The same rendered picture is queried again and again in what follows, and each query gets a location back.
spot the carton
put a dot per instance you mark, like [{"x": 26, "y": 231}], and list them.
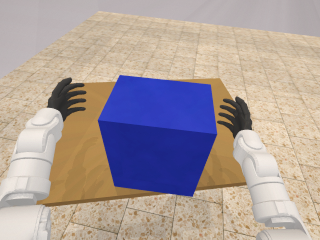
[{"x": 158, "y": 133}]

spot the robot left forearm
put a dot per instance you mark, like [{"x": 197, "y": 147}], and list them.
[{"x": 28, "y": 176}]

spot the left robot upper arm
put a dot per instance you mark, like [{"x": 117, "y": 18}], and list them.
[{"x": 25, "y": 222}]

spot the robot left hand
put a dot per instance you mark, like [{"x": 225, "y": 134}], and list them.
[{"x": 60, "y": 96}]

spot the robot right hand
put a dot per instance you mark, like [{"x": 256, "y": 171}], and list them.
[{"x": 241, "y": 118}]

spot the table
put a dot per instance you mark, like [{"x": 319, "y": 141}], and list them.
[{"x": 80, "y": 172}]

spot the right robot upper arm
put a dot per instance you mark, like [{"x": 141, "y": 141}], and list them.
[{"x": 282, "y": 234}]

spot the robot right forearm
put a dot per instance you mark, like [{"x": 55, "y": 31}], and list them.
[{"x": 271, "y": 203}]

